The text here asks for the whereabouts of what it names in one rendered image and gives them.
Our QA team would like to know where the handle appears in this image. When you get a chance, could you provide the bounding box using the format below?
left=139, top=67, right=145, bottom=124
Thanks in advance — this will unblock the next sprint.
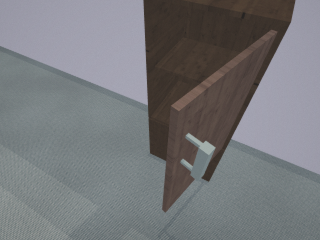
left=180, top=133, right=216, bottom=181

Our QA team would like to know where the cupboard door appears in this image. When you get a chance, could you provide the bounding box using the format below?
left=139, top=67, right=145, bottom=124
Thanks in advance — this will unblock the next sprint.
left=162, top=29, right=278, bottom=213

